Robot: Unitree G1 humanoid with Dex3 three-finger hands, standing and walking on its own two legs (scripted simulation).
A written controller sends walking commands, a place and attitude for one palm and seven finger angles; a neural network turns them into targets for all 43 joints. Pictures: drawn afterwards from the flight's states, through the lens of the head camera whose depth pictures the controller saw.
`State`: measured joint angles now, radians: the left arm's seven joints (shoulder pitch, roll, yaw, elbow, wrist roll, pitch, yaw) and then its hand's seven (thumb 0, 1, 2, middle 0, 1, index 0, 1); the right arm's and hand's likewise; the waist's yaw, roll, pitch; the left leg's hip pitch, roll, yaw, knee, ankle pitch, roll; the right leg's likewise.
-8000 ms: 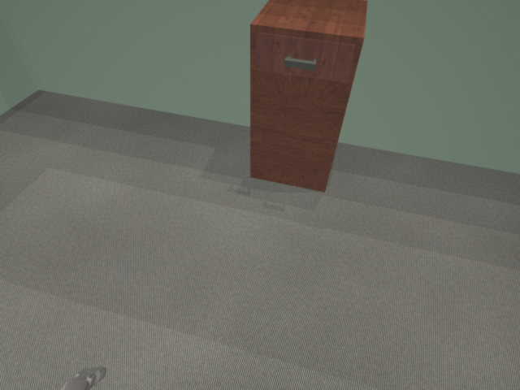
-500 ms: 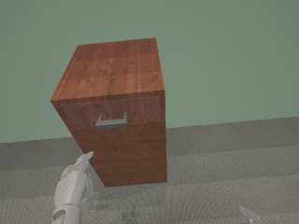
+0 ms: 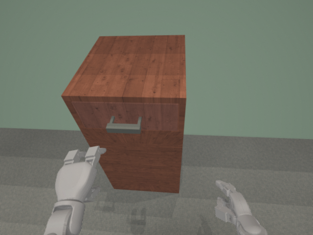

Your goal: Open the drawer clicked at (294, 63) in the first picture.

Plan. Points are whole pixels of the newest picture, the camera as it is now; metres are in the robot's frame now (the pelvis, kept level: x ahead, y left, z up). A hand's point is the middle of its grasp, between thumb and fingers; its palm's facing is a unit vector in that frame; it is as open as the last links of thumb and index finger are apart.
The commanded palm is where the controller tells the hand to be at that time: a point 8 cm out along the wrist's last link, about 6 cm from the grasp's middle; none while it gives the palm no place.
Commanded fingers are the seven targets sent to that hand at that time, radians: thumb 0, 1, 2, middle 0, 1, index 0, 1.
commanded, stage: raise the hand with hooked fingers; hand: left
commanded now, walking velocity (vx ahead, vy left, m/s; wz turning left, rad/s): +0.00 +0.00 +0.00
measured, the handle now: (125, 123) +0.47 +0.19 -0.03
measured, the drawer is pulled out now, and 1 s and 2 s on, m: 0.00 0.00 0.00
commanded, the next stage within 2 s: move the hooked fingers above the handle in 1.14 s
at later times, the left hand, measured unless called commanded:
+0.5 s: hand (97, 153) +0.29 +0.20 +0.06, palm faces +0.00 -0.13 -0.99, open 13.3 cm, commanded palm +0.27 +0.21 +0.13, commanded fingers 0.00 -0.50 0.30 -0.30 -1.20 -0.30 -1.20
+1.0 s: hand (92, 142) +0.30 +0.21 +0.09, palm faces -0.05 -0.12 -0.99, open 13.8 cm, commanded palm +0.29 +0.23 +0.16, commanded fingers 0.00 -0.50 0.30 -0.30 -1.20 -0.30 -1.20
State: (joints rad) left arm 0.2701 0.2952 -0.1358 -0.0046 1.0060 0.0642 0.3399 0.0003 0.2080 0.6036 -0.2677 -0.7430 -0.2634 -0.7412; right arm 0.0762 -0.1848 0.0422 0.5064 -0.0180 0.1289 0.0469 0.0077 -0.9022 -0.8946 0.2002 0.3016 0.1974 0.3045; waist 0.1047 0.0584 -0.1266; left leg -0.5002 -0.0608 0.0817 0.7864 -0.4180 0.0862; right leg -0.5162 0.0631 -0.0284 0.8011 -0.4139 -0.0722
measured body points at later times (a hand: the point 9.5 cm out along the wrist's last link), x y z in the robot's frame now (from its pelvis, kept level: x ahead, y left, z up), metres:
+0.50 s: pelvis +0.02 -0.02 +0.02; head +0.04 -0.05 +0.47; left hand +0.28 +0.21 +0.11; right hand +0.22 -0.27 -0.07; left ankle -0.01 +0.06 -0.70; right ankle -0.01 -0.08 -0.70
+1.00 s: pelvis +0.01 -0.01 +0.03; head +0.02 -0.04 +0.48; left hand +0.30 +0.22 +0.14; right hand +0.19 -0.23 -0.08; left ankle -0.01 +0.07 -0.70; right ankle -0.01 -0.08 -0.70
